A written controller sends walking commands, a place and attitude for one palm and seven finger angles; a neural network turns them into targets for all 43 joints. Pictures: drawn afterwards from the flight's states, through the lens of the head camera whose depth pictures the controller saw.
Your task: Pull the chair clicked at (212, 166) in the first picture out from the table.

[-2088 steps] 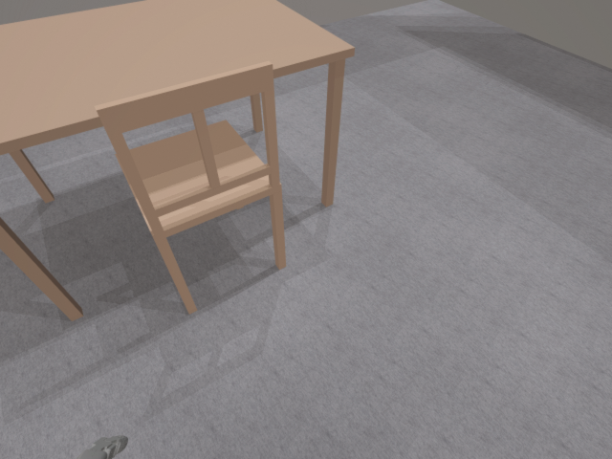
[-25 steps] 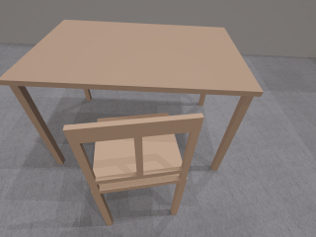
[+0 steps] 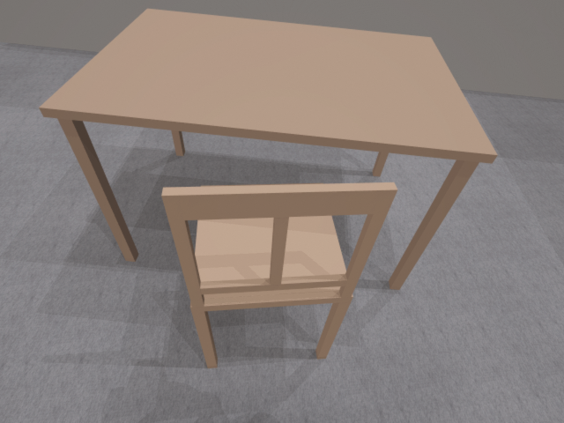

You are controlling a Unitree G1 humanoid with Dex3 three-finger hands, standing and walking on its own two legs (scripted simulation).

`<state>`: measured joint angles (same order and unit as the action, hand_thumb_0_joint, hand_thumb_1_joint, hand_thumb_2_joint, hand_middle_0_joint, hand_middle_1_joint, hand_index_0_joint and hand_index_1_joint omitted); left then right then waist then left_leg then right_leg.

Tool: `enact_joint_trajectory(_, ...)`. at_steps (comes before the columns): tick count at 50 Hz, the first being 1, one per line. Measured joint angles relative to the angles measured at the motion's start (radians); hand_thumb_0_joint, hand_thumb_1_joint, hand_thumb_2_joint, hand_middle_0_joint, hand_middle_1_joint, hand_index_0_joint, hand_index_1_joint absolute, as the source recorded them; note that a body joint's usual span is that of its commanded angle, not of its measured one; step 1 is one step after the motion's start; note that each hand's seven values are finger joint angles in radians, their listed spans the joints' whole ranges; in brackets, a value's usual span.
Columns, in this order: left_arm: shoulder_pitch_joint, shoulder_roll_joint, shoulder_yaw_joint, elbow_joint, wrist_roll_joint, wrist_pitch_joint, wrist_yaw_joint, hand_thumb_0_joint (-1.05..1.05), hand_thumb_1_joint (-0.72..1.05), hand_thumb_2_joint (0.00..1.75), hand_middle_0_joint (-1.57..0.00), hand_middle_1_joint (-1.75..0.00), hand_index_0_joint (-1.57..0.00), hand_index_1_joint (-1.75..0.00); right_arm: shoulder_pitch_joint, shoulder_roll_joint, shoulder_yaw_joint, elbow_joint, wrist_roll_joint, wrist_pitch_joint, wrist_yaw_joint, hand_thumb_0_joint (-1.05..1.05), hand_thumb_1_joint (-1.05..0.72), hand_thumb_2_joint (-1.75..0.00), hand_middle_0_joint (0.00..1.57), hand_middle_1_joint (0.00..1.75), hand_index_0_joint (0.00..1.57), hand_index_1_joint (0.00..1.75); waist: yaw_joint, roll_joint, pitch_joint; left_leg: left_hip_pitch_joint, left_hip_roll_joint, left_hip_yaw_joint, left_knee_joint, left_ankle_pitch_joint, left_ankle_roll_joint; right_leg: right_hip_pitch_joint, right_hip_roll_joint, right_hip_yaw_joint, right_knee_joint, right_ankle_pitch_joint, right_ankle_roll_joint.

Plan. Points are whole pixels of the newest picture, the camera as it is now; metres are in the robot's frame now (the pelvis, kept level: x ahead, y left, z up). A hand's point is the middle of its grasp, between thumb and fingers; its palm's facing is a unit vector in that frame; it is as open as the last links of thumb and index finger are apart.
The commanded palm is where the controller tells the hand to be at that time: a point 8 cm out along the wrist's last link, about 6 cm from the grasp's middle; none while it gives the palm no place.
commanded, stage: come to a stop and stand still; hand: left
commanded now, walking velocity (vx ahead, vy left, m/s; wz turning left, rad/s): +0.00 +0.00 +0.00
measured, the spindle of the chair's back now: (278, 251) +0.47 +0.04 -0.11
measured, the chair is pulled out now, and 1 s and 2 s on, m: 0.16 0.16 0.16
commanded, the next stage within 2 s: look again from close up in 0.18 s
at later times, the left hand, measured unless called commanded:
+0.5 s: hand out of the picture -0.01 +0.16 -0.18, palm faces +0.06 -0.99 -0.14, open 7.4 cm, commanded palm none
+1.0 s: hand out of the picture -0.05 +0.19 -0.21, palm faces +0.06 -0.99 -0.14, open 7.4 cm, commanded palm none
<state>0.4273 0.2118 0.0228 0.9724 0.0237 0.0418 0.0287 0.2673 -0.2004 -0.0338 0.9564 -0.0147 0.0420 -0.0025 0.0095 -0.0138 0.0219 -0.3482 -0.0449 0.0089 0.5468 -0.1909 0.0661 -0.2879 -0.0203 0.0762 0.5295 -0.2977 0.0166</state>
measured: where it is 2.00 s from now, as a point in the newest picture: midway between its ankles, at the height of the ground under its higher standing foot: outside the picture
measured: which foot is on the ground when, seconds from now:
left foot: down 0.00-0.76, up 0.78-0.90, down 0.92-1.00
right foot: down 0.00-0.94, up 0.96-1.00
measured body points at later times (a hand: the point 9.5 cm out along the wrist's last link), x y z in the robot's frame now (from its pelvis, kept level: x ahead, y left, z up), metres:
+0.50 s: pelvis -0.02 +0.00 +0.00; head -0.04 +0.02 +0.45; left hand -0.01 +0.21 -0.17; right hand +0.02 -0.24 -0.14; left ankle +0.08 +0.07 -0.73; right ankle +0.05 -0.17 -0.73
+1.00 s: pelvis -0.08 +0.02 -0.02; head -0.10 +0.07 +0.43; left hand -0.05 +0.24 -0.20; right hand -0.04 -0.22 -0.14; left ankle -0.06 +0.08 -0.73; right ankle +0.01 -0.14 -0.70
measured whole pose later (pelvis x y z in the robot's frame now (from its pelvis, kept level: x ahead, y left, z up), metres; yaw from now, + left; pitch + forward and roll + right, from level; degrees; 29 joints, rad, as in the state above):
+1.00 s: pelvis -0.08 +0.02 -0.02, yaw -3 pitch -4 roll +2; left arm 0.36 0.19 0.06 0.94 0.02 0.06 0.06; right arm 0.29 -0.11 -0.03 0.96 -0.02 0.02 -0.03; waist 0.01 -0.16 0.02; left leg -0.25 -0.10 0.09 0.67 -0.35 0.10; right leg -0.50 0.01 0.18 0.93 -0.38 0.02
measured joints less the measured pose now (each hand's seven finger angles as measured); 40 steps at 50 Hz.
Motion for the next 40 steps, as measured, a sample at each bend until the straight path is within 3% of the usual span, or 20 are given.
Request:
enact_joint_trajectory(8,0.01,-0.032,-0.009,0.023,-0.002,-0.011,0.002,0.01,0.91,0.9,-0.2,-0.3,-0.2,-0.3,-0.006,0.016,0.0,0.028,0.005,-0.002,-0.004,0.01,-0.91,-0.9,0.2,0.3,0.2,0.3,0.004,-0.004,-0.012,-0.001,-0.004,-0.006,0.005,-0.021,-0.01,0.004,0.009,0.017,-0.003,0.019,0.011)
enact_joint_trajectory(17,-0.032,-0.064,-0.013,0.004,-0.005,-0.02,0.004,0.01,0.91,0.9,-0.2,-0.3,-0.2,-0.3,-0.009,0.048,0.004,0.034,0.005,-0.018,-0.01,0.01,-0.91,-0.9,0.2,0.3,0.2,0.3,-0.008,-0.014,-0.018,-0.011,-0.003,-0.002,0.008,0.015,-0.008,-0.011,0.019,0.035,0.013,0.04,0.017)
enact_joint_trajectory(30,-0.06,-0.05,0.005,-0.027,-0.001,-0.018,0.007,0.01,0.91,0.9,-0.2,-0.3,-0.2,-0.3,0.001,0.056,-0.005,0.045,0.001,-0.006,-0.008,0.01,-0.91,-0.9,0.2,0.3,0.2,0.3,-0.014,-0.015,-0.002,-0.03,-0.001,-0.006,0.015,0.001,-0.005,-0.031,0.034,0.047,0.03,-0.003,-0.003)
enact_joint_trajectory(36,-0.031,-0.047,0.017,-0.03,0.001,-0.014,0.008,0.01,0.91,0.9,-0.2,-0.3,-0.2,-0.3,-0.018,0.05,-0.013,0.04,0.0,0.007,-0.009,0.01,-0.91,-0.9,0.2,0.3,0.2,0.3,0.0,0.001,0.026,-0.048,0.004,-0.003,0.061,0.035,-0.001,-0.054,0.037,0.038,0.098,-0.003,-0.017)
enact_joint_trajectory(40,0.014,-0.055,0.014,-0.024,0.007,-0.004,0.015,0.01,0.91,0.9,-0.2,-0.3,-0.2,-0.3,-0.03,0.043,-0.025,0.026,0.003,0.034,-0.006,0.01,-0.91,-0.9,0.2,0.3,0.2,0.3,0.014,0.005,0.008,-0.101,-0.016,-0.025,0.221,-0.139,-0.045,-0.056,0.025,0.029,0.087,0.059,0.02)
